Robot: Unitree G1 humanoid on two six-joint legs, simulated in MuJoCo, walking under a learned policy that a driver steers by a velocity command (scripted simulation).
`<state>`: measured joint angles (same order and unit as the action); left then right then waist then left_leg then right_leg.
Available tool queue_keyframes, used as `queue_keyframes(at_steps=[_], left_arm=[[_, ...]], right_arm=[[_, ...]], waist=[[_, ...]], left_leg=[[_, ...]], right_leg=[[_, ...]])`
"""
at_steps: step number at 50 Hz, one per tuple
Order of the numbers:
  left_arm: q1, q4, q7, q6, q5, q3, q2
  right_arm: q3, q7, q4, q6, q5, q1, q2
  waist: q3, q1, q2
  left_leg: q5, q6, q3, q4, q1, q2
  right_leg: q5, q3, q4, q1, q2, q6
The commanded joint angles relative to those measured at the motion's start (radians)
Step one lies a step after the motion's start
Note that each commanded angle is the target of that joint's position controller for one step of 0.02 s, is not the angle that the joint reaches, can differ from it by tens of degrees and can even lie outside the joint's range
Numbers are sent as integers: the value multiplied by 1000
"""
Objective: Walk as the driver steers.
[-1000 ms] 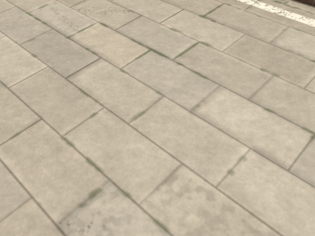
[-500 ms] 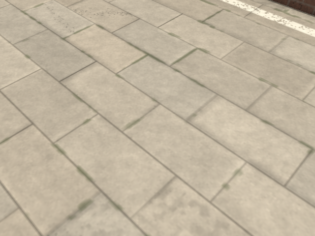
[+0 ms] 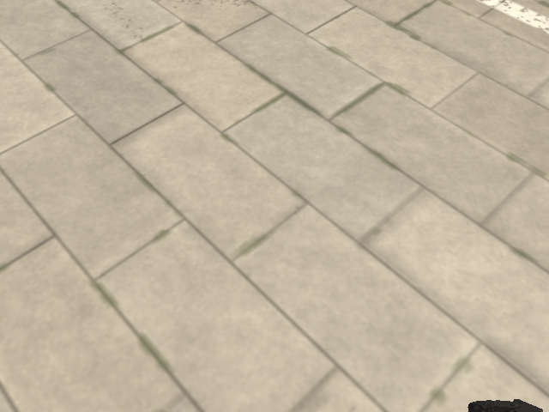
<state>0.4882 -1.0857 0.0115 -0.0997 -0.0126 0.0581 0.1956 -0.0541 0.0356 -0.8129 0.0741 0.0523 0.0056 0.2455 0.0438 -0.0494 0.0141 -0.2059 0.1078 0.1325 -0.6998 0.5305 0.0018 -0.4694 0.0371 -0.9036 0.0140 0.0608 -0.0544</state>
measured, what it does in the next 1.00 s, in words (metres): walks ahead: right foot, then left foot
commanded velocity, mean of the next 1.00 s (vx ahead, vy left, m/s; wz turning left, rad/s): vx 0.98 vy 0.00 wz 0.06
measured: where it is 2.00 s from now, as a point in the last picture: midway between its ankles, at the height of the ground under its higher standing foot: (237, 54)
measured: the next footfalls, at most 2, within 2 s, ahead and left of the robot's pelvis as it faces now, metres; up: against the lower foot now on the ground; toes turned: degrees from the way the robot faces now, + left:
right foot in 0.44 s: +0.60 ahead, -0.05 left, +0.00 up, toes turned -3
left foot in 0.90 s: +1.06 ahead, +0.13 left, +0.00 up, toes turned +5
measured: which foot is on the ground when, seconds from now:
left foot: down 0.00-0.44, up 0.46-0.88, down 0.90-1.00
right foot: up 0.00-0.42, down 0.44-0.88, up 0.90-1.00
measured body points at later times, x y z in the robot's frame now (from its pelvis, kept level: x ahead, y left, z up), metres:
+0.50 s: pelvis +0.45 +0.01 +0.00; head +0.49 +0.01 +0.45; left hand +0.62 +0.25 -0.11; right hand +0.40 -0.24 -0.14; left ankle +0.19 +0.10 -0.59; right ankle +0.56 -0.04 -0.71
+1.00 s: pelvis +0.94 +0.07 +0.01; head +0.98 +0.06 +0.46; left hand +0.95 +0.33 -0.12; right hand +1.07 -0.20 -0.11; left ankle +1.02 +0.12 -0.71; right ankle +0.74 -0.07 -0.57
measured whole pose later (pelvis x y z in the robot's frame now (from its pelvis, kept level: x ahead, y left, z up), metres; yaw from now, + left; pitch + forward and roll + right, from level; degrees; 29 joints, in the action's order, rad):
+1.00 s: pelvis +0.94 +0.07 +0.01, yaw +5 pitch +1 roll +1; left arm 0.33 -0.94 0.00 -0.12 -0.02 0.03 0.25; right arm -0.05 0.02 -0.88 0.07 0.03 0.20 0.28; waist 0.05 0.00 0.01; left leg -0.17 0.13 0.08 -0.55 0.40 0.11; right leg -0.30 0.01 -1.29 0.21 0.01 -0.07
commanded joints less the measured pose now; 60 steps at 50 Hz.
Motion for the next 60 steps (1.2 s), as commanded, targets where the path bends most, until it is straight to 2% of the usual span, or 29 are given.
queue_keyframes(at_steps=[1,2,5,9,12,14,18,20,21,22,23,24,26,28,30,34,38,41,42,44,45,46,47,48,49,52,54,57,60], left_arm=[[-133,162,3,-36,20,25,134],[-157,159,7,-36,7,18,116],[-142,171,35,7,-31,3,40],[-366,268,48,34,-30,-11,52],[-527,328,59,24,-19,-28,46],[-586,351,63,21,-8,-38,40],[-570,359,39,20,-5,-27,99],[-336,305,17,21,-4,-2,164],[-129,241,1,23,-8,18,197],[45,206,-17,28,-31,43,265],[21,208,-12,30,-46,66,327],[-48,212,9,30,-31,62,265],[-150,185,12,7,-30,35,143],[-166,152,1,-10,-31,11,87],[-143,129,-1,-28,-7,6,94],[-90,126,14,-48,5,7,130],[-4,104,10,-63,25,10,178],[30,91,-4,-47,7,9,221],[24,89,-15,-35,-7,15,251],[-24,94,-39,2,-34,27,282],[-52,110,-43,8,-41,25,265],[46,161,-9,-6,-6,-11,89],[3,186,-2,-35,11,-4,152],[-141,238,-9,-47,10,-8,164],[-207,260,-9,-57,-3,-16,163],[-247,310,8,-16,-54,-31,117],[-309,358,20,10,-64,-39,111],[-518,452,34,10,-43,-59,112],[-575,478,35,4,-19,-64,121]], right_arm=[[-57,-9,-87,6,-5,330,180],[-44,-4,-88,16,-12,287,125],[-12,-11,-122,35,-25,280,38],[-4,-17,-148,54,-39,384,50],[7,-16,-155,67,-48,449,39],[7,-25,-171,76,-58,502,70],[4,-44,-189,62,-40,537,139],[-9,-64,-198,33,-11,520,186],[-16,-68,-189,18,-5,476,199],[-9,-62,-165,18,-5,455,149],[24,-28,-126,40,-69,573,-25],[7,-36,-104,53,-75,483,87],[11,-37,-55,58,-61,323,76],[22,-15,-41,26,-21,321,26],[31,5,-22,1,-6,295,-1],[43,20,82,-1,-5,43,33],[58,32,123,11,-32,-90,31],[43,15,128,14,-22,-83,80],[33,7,112,12,-21,-18,104],[-1,-15,1,5,-26,333,169],[-27,-31,-50,-3,-16,528,220],[-59,-37,-59,-9,8,539,322],[-64,-19,-69,-17,-20,518,286],[-61,-15,-66,-9,-19,419,246],[-51,-12,-75,-4,-27,393,183],[-23,-31,-99,6,-36,363,104],[-28,-33,-97,22,-54,381,130],[-39,-26,-71,35,-49,389,156],[-60,-13,-63,38,-63,436,202]], waist=[[-109,129,-125],[-68,101,-31],[-10,7,-69],[119,30,-35],[151,67,-9],[154,79,-20],[42,49,-85],[-103,-74,-151],[-194,-172,-147],[-293,-224,-96],[-424,-66,284],[-383,-83,110],[-103,-20,-68],[-29,67,-63],[27,98,-19],[130,61,-15],[133,12,-8],[49,28,56],[-12,70,103],[-193,240,137],[-278,322,115],[-369,182,-214],[-444,184,-229],[-244,162,-130],[-164,140,-9],[-32,23,14],[23,12,-11],[106,51,-33],[59,99,-60]], left_leg=[[-625,87,-757,508,-678,-348],[-437,89,-619,502,-544,-306],[-324,67,-421,566,-323,-218],[-98,79,-267,660,-304,-158],[173,62,-157,707,-287,-107],[398,50,-131,756,-352,-138],[1106,14,-72,569,-686,-175],[1310,9,-72,232,-733,-210],[1222,14,-54,-40,-669,-198],[890,28,-59,-389,-432,-145],[-156,-26,-121,-835,29,79],[-159,17,-235,-887,181,44],[-50,32,-224,-747,198,-56],[-44,13,-239,-647,96,-100],[-42,-17,-221,-566,115,-137],[193,-53,-111,-238,169,-160],[438,-16,-18,83,-19,-88],[322,23,26,159,-44,3],[233,36,35,155,-95,44],[111,78,27,165,-415,93],[-26,110,-74,117,-661,8],[-210,250,-582,155,-981,-274],[-285,309,-992,390,-1052,-326],[-198,270,-839,420,-928,-283],[-95,240,-721,433,-770,-251],[8,199,-543,490,-423,-130],[-8,215,-515,546,-309,-110],[100,187,-445,619,-140,-43],[321,131,-436,610,-183,-45]], right_leg=[[199,59,-557,770,-6,-97],[268,45,-501,718,38,-95],[287,37,-396,615,91,-60],[430,-43,-212,782,109,-15],[591,-127,97,669,61,-12],[665,-162,231,576,26,-35],[546,-218,341,491,-101,-86],[394,-186,343,266,-152,-119],[360,-172,404,62,-142,-140],[111,-3,342,-203,17,-174],[-155,629,484,-507,322,-316],[-201,757,624,-464,299,-313],[36,467,680,-136,242,-251],[92,312,724,96,160,-190],[100,230,785,184,125,-174],[364,51,877,257,41,-161],[716,-27,960,158,59,-124],[1230,-72,805,-121,92,-95],[1405,-93,693,-192,112,-83],[1483,-145,252,-174,126,-62],[1267,-148,-75,20,94,-59],[350,-128,-509,473,-63,-9],[49,10,-652,685,-138,-12],[166,46,-617,795,-50,-30],[212,42,-528,760,-9,-30],[176,36,-349,626,44,24],[145,8,-231,639,65,67],[388,-52,92,543,42,105],[618,-67,275,374,-13,91]])
Over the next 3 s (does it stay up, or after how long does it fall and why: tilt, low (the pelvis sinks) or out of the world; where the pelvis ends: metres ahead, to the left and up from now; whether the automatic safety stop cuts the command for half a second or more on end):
stays up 1.76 0.84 0.01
